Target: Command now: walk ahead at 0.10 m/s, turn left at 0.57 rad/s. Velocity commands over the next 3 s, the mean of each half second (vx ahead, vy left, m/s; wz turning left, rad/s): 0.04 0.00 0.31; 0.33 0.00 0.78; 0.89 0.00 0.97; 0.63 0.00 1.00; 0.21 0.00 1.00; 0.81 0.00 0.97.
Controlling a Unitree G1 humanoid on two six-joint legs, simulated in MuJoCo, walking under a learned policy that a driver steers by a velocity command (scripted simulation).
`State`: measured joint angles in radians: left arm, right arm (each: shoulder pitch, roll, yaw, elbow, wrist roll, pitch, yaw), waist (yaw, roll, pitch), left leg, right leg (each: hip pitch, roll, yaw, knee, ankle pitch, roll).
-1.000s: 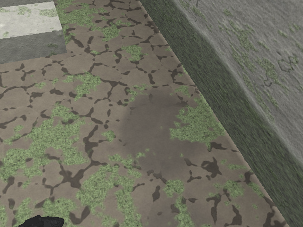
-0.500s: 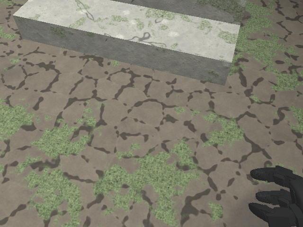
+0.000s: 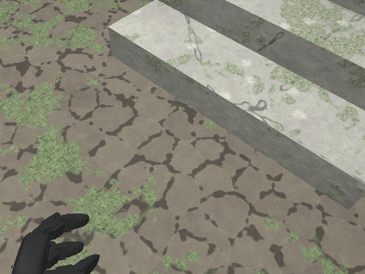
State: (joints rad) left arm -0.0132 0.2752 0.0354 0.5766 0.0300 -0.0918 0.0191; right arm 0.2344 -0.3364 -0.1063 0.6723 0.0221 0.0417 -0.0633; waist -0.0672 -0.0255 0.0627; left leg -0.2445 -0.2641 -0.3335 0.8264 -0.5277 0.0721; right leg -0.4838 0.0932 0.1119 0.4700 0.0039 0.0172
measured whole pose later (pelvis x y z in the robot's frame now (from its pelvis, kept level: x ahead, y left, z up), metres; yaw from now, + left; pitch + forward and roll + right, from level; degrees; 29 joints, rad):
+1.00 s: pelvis +0.15 +0.00 +0.03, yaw +32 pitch +2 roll +0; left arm 0.39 0.30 0.06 0.78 0.03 -0.06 0.00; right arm 0.22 -0.34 -0.10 0.64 -0.04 0.04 0.08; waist 0.04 0.03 -0.04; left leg -0.78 0.03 -0.10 1.24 -0.10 0.00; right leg -0.01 -0.01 -0.15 0.31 -0.33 -0.02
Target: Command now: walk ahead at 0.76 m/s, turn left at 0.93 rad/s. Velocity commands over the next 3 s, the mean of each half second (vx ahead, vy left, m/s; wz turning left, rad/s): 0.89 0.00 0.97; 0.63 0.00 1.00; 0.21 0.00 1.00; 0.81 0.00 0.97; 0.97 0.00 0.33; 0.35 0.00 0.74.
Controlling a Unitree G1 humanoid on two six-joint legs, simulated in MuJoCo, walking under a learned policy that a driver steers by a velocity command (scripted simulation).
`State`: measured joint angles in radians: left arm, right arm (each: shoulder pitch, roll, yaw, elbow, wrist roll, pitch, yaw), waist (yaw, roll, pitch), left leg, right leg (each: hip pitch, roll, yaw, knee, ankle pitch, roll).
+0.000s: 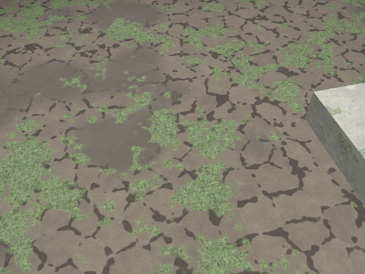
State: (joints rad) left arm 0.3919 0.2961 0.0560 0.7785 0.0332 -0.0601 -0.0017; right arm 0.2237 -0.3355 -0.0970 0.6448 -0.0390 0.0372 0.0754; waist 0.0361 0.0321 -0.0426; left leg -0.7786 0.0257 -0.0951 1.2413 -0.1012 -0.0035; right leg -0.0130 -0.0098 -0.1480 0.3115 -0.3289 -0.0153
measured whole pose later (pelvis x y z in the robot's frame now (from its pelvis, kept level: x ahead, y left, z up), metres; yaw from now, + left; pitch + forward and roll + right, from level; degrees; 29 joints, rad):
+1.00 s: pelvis +0.73 +0.35 -0.01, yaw +56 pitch +0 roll -4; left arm 0.22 0.35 0.09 0.75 -0.04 -0.07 0.03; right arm 0.02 -0.38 -0.08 0.59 0.03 0.02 0.04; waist 0.09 0.00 0.16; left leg -0.62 0.05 0.05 0.73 -0.10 0.02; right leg -0.05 -0.04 -0.30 0.42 -0.35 0.02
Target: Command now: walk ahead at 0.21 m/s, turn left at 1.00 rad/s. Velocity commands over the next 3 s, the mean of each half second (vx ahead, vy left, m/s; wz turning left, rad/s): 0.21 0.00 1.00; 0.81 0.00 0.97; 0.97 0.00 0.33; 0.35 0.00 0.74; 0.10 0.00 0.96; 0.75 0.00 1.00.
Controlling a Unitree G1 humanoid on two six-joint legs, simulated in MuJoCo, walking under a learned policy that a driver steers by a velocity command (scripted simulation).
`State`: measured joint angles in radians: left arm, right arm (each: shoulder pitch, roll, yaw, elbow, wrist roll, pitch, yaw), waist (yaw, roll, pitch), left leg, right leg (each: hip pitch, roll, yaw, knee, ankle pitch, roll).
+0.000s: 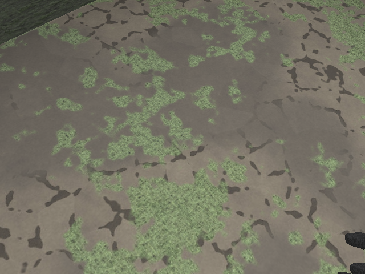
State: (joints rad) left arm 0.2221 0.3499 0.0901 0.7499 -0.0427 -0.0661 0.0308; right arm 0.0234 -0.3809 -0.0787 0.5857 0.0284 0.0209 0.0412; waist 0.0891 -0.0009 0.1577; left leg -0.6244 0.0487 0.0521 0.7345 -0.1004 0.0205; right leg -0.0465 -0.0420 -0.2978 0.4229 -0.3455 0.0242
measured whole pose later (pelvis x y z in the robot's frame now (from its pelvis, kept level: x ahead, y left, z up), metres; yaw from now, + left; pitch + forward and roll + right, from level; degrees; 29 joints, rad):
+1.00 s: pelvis +0.39 +0.17 -0.03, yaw +59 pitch +3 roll +0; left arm 0.59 0.27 0.03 0.92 0.04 -0.05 0.02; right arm -0.02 -0.31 -0.02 0.56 -0.05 0.00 0.10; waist 0.08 0.03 0.03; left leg -0.60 -0.06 0.13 0.74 -0.30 0.19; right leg 0.21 -0.14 -0.32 0.47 -0.46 0.09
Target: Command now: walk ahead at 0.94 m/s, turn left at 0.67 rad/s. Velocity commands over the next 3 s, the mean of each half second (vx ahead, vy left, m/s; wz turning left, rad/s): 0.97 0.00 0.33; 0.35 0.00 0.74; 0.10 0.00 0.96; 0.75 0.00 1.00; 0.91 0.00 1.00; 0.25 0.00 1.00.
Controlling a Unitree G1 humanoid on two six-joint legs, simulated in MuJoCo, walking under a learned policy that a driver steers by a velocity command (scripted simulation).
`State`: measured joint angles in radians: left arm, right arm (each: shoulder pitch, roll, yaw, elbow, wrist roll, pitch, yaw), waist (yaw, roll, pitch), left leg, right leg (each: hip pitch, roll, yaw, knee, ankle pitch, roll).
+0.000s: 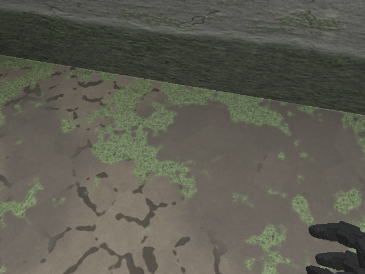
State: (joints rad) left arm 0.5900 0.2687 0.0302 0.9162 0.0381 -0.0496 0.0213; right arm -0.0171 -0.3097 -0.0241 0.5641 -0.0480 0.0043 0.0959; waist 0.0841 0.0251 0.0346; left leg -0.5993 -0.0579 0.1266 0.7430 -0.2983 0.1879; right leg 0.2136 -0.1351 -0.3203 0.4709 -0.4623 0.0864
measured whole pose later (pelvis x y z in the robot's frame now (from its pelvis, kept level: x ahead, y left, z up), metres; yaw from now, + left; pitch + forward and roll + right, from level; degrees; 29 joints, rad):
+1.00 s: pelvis +0.79 +0.10 +0.03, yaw +29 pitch +1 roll -2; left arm 0.01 0.29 -0.01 0.64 0.03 -0.06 0.05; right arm 0.21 -0.32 -0.09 0.63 0.01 -0.02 -0.01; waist -0.07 -0.02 0.10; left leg -0.42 -0.18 -0.14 0.44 -0.02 0.11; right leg -0.57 0.06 0.14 1.26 -0.39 0.04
